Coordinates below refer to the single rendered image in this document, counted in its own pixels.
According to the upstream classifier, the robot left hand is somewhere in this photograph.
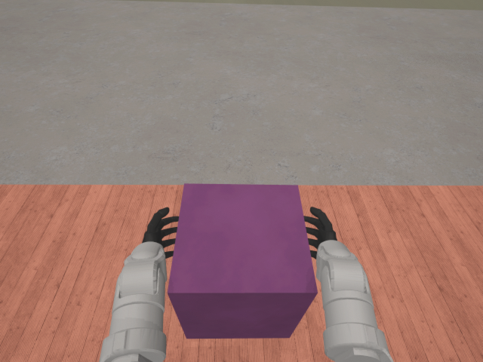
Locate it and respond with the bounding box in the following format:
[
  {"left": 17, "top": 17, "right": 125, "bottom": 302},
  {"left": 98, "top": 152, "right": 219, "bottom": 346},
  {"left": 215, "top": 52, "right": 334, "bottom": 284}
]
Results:
[{"left": 142, "top": 207, "right": 179, "bottom": 259}]

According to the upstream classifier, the carton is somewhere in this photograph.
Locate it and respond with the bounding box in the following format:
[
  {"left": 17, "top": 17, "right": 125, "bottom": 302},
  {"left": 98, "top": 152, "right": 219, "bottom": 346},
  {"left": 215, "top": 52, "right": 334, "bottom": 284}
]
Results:
[{"left": 168, "top": 183, "right": 318, "bottom": 339}]

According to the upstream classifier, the robot right hand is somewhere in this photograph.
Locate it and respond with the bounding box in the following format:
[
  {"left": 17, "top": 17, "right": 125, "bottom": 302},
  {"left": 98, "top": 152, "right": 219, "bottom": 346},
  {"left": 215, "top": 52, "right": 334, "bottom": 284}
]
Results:
[{"left": 304, "top": 207, "right": 337, "bottom": 259}]

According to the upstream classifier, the robot left forearm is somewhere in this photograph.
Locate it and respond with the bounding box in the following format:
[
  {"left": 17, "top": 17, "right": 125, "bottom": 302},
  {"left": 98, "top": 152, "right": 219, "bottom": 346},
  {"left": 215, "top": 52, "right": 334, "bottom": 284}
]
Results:
[{"left": 99, "top": 241, "right": 167, "bottom": 362}]

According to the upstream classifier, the robot right forearm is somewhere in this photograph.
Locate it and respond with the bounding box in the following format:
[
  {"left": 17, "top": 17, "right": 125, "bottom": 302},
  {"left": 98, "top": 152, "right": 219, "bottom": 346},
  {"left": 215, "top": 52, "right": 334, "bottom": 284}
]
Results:
[{"left": 316, "top": 240, "right": 394, "bottom": 362}]

